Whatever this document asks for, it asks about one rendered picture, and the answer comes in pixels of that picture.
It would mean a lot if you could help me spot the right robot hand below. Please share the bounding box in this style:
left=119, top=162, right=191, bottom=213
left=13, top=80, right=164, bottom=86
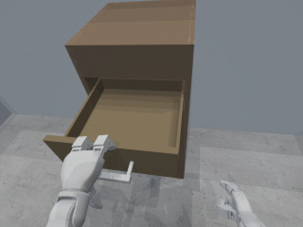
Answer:
left=217, top=180, right=254, bottom=223

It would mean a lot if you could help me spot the right robot forearm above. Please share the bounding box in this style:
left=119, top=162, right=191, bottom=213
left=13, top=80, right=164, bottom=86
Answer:
left=237, top=211, right=266, bottom=227

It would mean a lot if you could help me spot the cabinet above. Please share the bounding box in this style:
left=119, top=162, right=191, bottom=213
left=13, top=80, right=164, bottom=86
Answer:
left=65, top=0, right=196, bottom=179

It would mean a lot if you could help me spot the handle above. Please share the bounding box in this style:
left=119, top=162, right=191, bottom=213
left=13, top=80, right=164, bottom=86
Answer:
left=98, top=161, right=134, bottom=184

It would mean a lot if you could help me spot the drawer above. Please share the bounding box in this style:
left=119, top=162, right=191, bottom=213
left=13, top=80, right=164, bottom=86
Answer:
left=43, top=78, right=186, bottom=179

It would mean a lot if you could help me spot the left robot hand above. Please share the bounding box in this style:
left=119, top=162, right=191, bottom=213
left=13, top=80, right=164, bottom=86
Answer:
left=61, top=134, right=116, bottom=209

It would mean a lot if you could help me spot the left robot forearm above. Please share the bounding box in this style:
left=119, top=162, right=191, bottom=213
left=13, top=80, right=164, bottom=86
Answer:
left=45, top=189, right=91, bottom=227

